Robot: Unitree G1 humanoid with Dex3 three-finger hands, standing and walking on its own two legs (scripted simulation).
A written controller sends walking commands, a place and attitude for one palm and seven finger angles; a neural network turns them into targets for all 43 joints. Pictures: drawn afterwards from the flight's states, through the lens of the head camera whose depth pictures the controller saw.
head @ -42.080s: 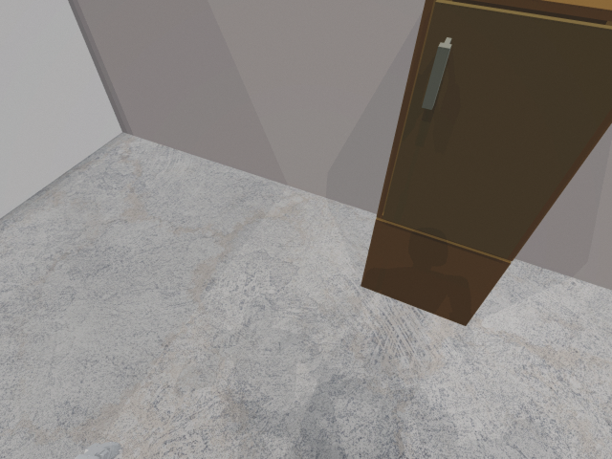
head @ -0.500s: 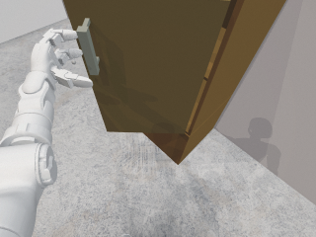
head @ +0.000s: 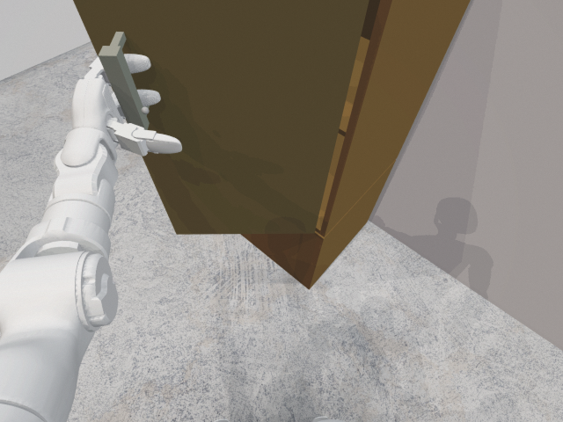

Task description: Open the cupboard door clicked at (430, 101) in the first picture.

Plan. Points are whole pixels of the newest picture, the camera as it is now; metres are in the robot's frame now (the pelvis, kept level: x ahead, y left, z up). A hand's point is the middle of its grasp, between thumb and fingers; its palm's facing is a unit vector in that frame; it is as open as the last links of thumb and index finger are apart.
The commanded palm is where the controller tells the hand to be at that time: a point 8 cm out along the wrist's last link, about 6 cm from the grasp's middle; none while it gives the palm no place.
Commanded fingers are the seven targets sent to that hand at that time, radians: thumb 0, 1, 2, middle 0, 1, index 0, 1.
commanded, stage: slide the fingers in behind the handle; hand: left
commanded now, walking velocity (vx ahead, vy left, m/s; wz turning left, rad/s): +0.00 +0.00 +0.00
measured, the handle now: (130, 84) +0.56 +0.18 +0.15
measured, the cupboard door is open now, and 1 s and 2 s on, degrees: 42 43 84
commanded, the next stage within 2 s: close the thumb around the handle in 0.26 s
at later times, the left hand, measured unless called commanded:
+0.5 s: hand (142, 111) +0.51 +0.16 +0.15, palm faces +0.00 -1.00 +0.01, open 13.5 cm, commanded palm +0.48 +0.21 +0.15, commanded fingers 0.00 -0.05 0.49 -0.33 -1.25 -0.33 -1.25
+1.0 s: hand (138, 115) +0.50 +0.16 +0.15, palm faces -0.01 -1.00 +0.01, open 5.9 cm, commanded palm +0.47 +0.21 +0.15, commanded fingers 0.00 0.90 0.90 -0.40 -1.35 -0.40 -1.35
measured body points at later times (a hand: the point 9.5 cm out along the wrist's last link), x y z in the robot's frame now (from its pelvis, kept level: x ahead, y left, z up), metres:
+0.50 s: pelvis +0.01 -0.01 +0.00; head +0.08 +0.00 +0.45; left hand +0.50 +0.21 +0.15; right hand +0.02 -0.28 -0.11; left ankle +0.00 +0.10 -0.71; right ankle -0.02 -0.10 -0.71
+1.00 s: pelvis +0.00 +0.01 +0.00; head +0.06 +0.01 +0.45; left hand +0.49 +0.21 +0.15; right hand +0.02 -0.26 -0.11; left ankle +0.00 +0.10 -0.71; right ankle -0.02 -0.10 -0.71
